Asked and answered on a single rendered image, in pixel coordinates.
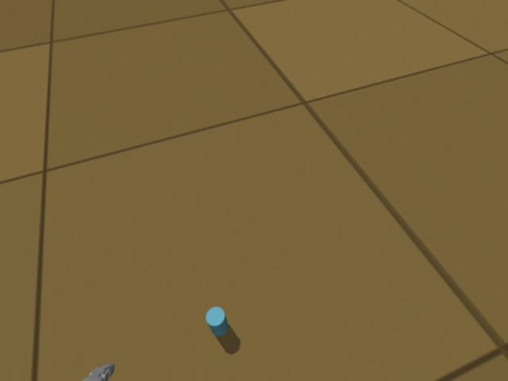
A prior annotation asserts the left robot hand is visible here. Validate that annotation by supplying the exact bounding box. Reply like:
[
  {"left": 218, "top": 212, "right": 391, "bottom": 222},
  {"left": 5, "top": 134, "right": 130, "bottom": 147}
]
[{"left": 83, "top": 364, "right": 115, "bottom": 381}]

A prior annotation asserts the can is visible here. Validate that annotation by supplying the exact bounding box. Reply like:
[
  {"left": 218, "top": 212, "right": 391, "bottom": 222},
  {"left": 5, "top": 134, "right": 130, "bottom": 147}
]
[{"left": 206, "top": 306, "right": 229, "bottom": 336}]

